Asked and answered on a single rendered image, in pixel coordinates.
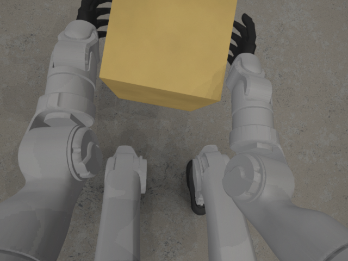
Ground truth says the robot left upper arm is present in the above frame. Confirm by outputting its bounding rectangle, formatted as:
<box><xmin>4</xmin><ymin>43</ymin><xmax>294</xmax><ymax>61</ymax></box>
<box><xmin>0</xmin><ymin>125</ymin><xmax>103</xmax><ymax>261</ymax></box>

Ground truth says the carton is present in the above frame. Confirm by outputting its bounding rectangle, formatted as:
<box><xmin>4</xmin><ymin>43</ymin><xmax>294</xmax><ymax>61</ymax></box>
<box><xmin>99</xmin><ymin>0</ymin><xmax>237</xmax><ymax>111</ymax></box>

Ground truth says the robot right foot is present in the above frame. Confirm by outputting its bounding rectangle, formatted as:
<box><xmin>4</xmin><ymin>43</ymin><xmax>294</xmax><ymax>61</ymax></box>
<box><xmin>186</xmin><ymin>160</ymin><xmax>206</xmax><ymax>215</ymax></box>

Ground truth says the robot left hand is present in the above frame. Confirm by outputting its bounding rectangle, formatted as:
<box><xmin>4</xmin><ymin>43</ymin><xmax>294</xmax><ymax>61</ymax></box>
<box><xmin>76</xmin><ymin>0</ymin><xmax>112</xmax><ymax>38</ymax></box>

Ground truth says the robot right hand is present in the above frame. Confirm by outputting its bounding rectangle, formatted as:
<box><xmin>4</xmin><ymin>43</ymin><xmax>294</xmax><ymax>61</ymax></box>
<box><xmin>227</xmin><ymin>13</ymin><xmax>256</xmax><ymax>65</ymax></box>

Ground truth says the robot left forearm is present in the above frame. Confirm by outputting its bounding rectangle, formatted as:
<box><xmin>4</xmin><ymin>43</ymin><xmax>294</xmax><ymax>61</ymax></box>
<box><xmin>18</xmin><ymin>20</ymin><xmax>100</xmax><ymax>170</ymax></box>

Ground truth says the robot right forearm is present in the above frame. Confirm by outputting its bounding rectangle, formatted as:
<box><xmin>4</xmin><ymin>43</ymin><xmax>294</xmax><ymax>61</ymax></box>
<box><xmin>226</xmin><ymin>53</ymin><xmax>289</xmax><ymax>167</ymax></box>

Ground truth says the right robot thigh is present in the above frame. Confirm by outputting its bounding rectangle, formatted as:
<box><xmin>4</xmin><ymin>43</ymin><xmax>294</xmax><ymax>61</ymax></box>
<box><xmin>192</xmin><ymin>151</ymin><xmax>257</xmax><ymax>261</ymax></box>

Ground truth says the robot right upper arm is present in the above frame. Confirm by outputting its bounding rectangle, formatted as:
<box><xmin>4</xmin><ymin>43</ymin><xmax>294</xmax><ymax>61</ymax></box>
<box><xmin>222</xmin><ymin>152</ymin><xmax>348</xmax><ymax>261</ymax></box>

